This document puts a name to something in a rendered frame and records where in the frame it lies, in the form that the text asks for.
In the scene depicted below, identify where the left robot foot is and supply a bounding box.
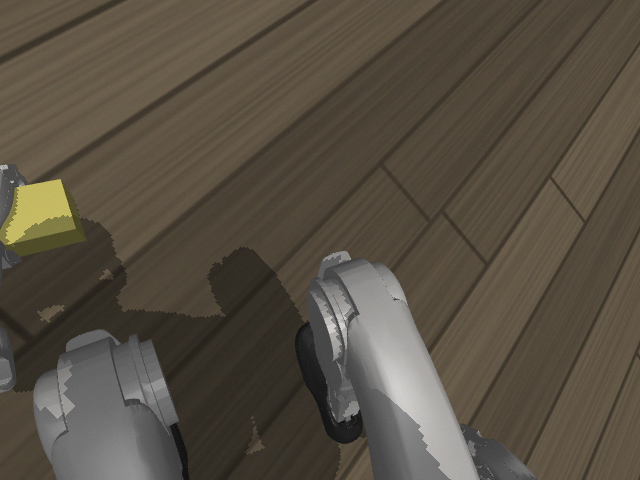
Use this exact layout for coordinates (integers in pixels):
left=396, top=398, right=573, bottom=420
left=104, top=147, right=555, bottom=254
left=170, top=423, right=189, bottom=480

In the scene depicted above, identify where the right robot hand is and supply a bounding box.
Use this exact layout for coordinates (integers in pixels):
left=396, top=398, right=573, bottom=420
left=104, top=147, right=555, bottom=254
left=460, top=423, right=538, bottom=480

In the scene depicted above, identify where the left robot arm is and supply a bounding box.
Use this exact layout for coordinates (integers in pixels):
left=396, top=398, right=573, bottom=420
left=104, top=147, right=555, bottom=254
left=0, top=241, right=16, bottom=393

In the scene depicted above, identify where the right robot foot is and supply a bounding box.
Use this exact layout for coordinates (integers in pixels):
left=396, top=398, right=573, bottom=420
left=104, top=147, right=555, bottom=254
left=295, top=323, right=363, bottom=444

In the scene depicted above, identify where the left robot hand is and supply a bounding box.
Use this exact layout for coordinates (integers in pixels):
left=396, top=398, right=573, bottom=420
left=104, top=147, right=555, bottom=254
left=0, top=164, right=29, bottom=270

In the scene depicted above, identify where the carton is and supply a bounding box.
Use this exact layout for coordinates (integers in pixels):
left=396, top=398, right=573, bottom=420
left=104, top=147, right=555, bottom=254
left=0, top=179, right=87, bottom=257

